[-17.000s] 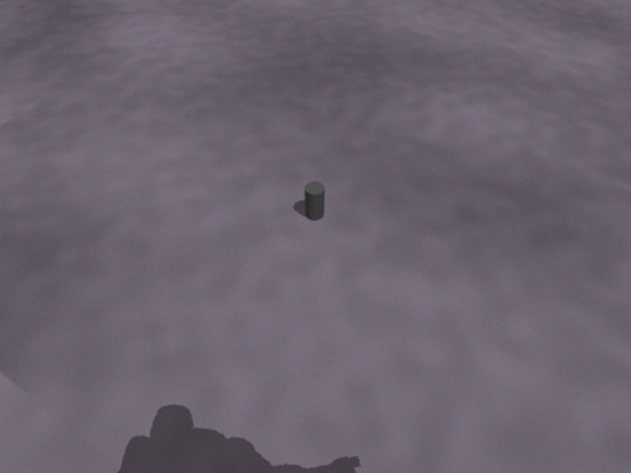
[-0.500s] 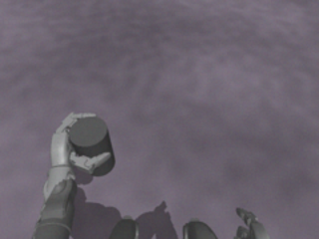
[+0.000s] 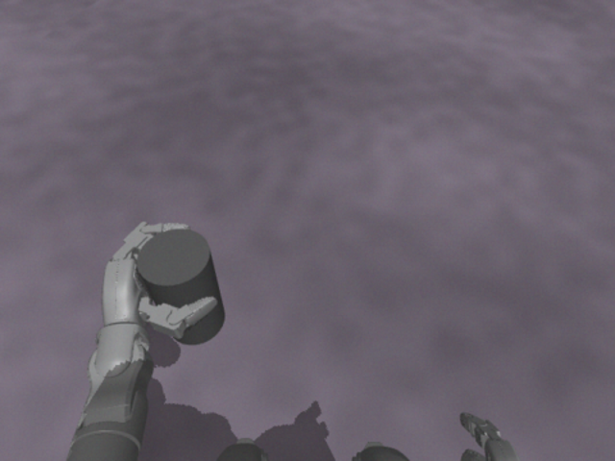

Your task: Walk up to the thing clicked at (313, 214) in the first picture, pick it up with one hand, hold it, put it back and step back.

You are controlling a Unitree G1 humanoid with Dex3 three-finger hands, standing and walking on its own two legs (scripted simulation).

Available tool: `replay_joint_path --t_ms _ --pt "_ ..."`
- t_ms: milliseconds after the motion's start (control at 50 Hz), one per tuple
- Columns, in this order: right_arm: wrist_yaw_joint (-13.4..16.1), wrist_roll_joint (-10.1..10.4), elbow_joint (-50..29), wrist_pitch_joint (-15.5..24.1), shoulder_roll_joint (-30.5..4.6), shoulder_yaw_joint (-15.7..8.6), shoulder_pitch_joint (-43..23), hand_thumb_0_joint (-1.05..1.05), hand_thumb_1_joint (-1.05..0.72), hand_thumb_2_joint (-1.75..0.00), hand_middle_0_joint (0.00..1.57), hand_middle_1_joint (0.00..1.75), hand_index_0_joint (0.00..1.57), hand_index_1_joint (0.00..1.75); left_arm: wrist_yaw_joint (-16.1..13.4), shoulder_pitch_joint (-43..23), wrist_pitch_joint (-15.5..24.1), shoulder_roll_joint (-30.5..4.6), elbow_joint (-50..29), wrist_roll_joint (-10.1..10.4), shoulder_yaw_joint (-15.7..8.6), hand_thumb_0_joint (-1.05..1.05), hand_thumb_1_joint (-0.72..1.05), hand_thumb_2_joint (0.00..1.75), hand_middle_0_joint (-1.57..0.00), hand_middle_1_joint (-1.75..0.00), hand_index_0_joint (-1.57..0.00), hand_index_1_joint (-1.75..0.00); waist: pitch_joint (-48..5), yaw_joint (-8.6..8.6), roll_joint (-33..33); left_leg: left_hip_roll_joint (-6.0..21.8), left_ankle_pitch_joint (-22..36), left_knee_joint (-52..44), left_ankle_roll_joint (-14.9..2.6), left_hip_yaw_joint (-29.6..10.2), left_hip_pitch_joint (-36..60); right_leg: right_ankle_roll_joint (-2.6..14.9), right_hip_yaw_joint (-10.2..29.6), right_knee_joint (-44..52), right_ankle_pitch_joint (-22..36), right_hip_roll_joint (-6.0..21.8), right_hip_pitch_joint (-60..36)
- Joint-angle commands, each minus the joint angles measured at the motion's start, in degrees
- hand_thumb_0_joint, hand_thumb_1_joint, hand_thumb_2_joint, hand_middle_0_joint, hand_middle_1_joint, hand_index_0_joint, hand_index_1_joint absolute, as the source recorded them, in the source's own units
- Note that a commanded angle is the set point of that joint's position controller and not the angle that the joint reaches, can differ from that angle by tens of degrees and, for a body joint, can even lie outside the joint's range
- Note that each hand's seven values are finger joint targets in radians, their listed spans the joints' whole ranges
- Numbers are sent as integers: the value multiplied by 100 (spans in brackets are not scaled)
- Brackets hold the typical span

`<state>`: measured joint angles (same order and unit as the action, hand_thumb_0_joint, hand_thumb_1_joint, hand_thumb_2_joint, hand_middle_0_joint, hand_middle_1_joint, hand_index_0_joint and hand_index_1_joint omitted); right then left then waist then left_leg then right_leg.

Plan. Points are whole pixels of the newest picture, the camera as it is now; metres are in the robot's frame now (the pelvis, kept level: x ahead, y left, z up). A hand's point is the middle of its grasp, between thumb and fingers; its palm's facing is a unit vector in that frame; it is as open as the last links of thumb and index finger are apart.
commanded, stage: hold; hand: left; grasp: from the side
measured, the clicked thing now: (186, 290) +0.33 +0.17 +0.01
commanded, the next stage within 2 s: none
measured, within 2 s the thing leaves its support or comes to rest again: neither
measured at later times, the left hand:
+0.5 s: hand (174, 278) +0.33 +0.17 +0.05, palm faces +0.15 -0.99 -0.02, open 11.4 cm
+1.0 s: hand (171, 281) +0.32 +0.17 +0.06, palm faces +0.15 -0.99 -0.02, open 11.4 cm
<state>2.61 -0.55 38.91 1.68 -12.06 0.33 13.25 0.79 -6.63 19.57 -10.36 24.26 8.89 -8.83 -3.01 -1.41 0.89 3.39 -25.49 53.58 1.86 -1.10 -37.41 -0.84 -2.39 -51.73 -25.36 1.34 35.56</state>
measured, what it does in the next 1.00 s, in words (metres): stands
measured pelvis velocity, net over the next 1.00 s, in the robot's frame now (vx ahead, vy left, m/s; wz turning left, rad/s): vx -0.01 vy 0.00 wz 0.00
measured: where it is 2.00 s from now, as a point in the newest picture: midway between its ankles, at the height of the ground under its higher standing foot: outside the picture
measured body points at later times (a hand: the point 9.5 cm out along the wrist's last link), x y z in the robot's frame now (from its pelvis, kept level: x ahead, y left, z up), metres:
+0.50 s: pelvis +0.00 +0.00 +0.01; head +0.04 +0.00 +0.46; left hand +0.31 +0.23 +0.06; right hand +0.13 -0.24 -0.10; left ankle +0.01 +0.14 -0.69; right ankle +0.00 -0.13 -0.69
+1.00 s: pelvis -0.01 +0.00 +0.02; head +0.03 +0.01 +0.46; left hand +0.31 +0.23 +0.06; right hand +0.12 -0.24 -0.10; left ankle +0.01 +0.14 -0.69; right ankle +0.00 -0.13 -0.69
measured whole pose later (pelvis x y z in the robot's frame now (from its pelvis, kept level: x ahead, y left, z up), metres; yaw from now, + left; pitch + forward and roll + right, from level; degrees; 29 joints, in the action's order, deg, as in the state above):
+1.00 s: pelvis -0.01 +0.00 +0.02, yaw +0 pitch +5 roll -1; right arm 1.8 -0.5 39.7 1.6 -11.9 0.0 13.2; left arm 0.7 -7.4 20.6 -9.8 26.7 8.3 -8.5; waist -0.9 -1.1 0.6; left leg 3.1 -22.2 47.4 1.7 -0.6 -30.1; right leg -1.0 -2.1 -45.7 -22.2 1.5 28.5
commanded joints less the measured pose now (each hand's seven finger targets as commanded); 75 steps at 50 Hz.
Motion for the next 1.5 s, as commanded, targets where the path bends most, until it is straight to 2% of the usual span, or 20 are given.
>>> replay_joint_path --t_ms 0,40,140,180,280,360,380,520,580,700,740,900,1000,1100,1180,1240,1300,1320,1440,1480 --pt "62 9 -640 197 -763 -292 -62 0 -92 -90 20 30 20 30 23 -1723 624 -715 -1520 126 -236 0 6 121 -119 -134 -120 -134 -1766 -41 46 -255 1631 -773 -174 121 1058 76 38 756 1963 -152 -951" --pt "54 -4 -619 198 -758 -309 -47 0 -91 -90 20 30 20 30 -9 -1938 671 -826 -1838 127 -320 0 8 121 -119 -135 -121 -135 -1907 -14 234 -259 1708 -801 -151 107 1177 96 30 755 1989 -153 -984" --pt "44 2 -651 180 -755 -297 -85 0 -93 -90 20 30 20 30 -10 -1617 616 -607 -1441 140 -228 0 5 112 -119 -132 -121 -131 -1798 -20 96 -236 1829 -876 -151 96 1272 97 -1 807 2062 -173 -1061" --pt "41 0 -649 169 -771 -322 -78 0 -93 -90 20 30 20 30 -49 -1885 672 -810 -1822 111 -331 0 5 113 -118 -132 -120 -132 -1842 33 230 -247 1878 -889 -145 119 1326 95 15 836 2112 -157 -1117" --pt "29 4 -695 167 -764 -316 -124 0 -92 -90 20 30 20 30 -46 -1824 670 -659 -1703 105 -218 0 8 114 -119 -134 -121 -133 -1710 -21 145 -235 1873 -991 -144 100 1399 99 -12 886 2088 -177 -1146" --pt "31 -8 -677 168 -783 -325 -122 0 -92 -90 20 30 20 30 -55 -2095 723 -877 -2048 85 -342 0 9 113 -118 -132 -120 -132 -1824 5 244 -237 1767 -1064 -134 108 1526 107 -2 951 1973 -176 -1195" --pt "25 0 -687 173 -748 -300 -169 0 -92 -90 20 30 20 30 -41 -1821 687 -692 -1843 79 -195 0 10 113 -119 -133 -121 -132 -1657 -3 222 -235 1705 -1111 -126 96 1506 110 -27 964 1895 -183 -1163" --pt "37 22 -644 169 -772 -316 -162 0 -92 -90 20 30 20 30 -21 -1784 621 -782 -1677 89 -284 0 10 115 -119 -134 -121 -133 -1585 3 143 -257 1702 -1174 -154 145 1515 79 9 1107 1976 -149 -1294" --pt "20 24 -634 185 -732 -288 -220 0 -92 -90 20 30 20 30 25 -1596 568 -490 -1321 143 -125 0 6 114 -119 -134 -121 -134 -1418 -50 -99 -249 1620 -1202 -177 134 1440 56 -10 1159 1929 -152 -1310" --pt "-20 -5 -617 216 -751 -312 -184 0 -92 -90 20 30 20 30 1 -1966 664 -581 -1451 68 -115 0 8 115 -119 -134 -121 -134 -1558 -43 108 -242 1744 -1218 -149 115 1595 94 -16 1126 1977 -150 -1280" --pt "-8 -4 -634 196 -746 -316 -204 0 -92 -90 20 30 20 30 -28 -2127 739 -839 -1794 67 -310 0 9 114 -120 -134 -122 -134 -1711 57 207 -262 1774 -1215 -143 123 1620 88 -3 1141 1991 -136 -1406" --pt "-13 15 -621 212 -750 -303 -241 0 -92 -91 20 30 20 30 -12 -2134 732 -690 -1537 98 -222 0 10 116 -121 -135 -122 -135 -1449 -20 30 -254 1438 -1310 -157 133 1520 81 -3 1245 1697 -147 -1315" --pt "-37 20 -665 225 -780 -336 -249 0 -92 -91 20 30 20 30 42 -1933 778 -792 -1474 80 -276 0 9 116 -121 -136 -123 -136 -1522 64 180 -261 1427 -1342 -145 143 1559 98 -5 1252 1651 -146 -1340" --pt "-71 45 -660 255 -778 -317 -206 0 -92 -91 20 30 20 30 93 -1894 752 -541 -1380 166 -74 0 9 118 -122 -137 -124 -137 -1448 9 73 -230 1522 -1367 -133 97 1579 113 -51 1223 1707 -174 -1348" --pt "-36 37 -609 271 -777 -323 -226 0 -92 -91 20 30 20 30 39 -2071 798 -796 -1703 134 -239 0 7 117 -121 -135 -123 -135 -1499 22 136 -277 1377 -1363 -161 168 1604 75 18 1332 1650 -123 -1374" --pt "-27 30 -565 279 -752 -296 -192 0 -92 -91 20 30 20 30 43 -1921 717 -546 -1339 138 -78 0 6 117 -120 -135 -122 -135 -1348 -54 -53 -267 1429 -1362 -184 140 1529 62 1 1309 1741 -127 -1353" --pt "-39 19 -559 261 -776 -323 -200 0 -92 -91 20 30 20 30 0 -2105 778 -799 -1390 70 -286 0 8 116 -119 -135 -121 -134 -1439 29 115 -254 1351 -1394 -156 128 1572 102 -19 1282 1600 -142 -1286" --pt "-43 13 -596 259 -769 -320 -244 0 -92 -91 20 30 20 30 32 -2224 818 -746 -1588 75 -176 0 11 118 -119 -135 -121 -135 -1442 -11 151 -269 1305 -1396 -158 144 1597 92 -8 1313 1565 -134 -1295" --pt "-46 36 -575 260 -789 -328 -217 0 -92 -91 20 30 20 30 33 -2209 828 -857 -1523 124 -345 0 9 119 -121 -137 -123 -137 -1559 47 202 -258 1393 -1410 -144 131 1654 105 -9 1279 1627 -146 -1361" --pt "-44 35 -591 260 -776 -316 -260 0 -92 -91 20 30 20 30 57 -1963 798 -674 -1223 147 -246 0 8 119 -122 -137 -123 -137 -1340 9 -25 -260 1265 -1406 -160 134 1517 83 -23 1324 1507 -148 -1314"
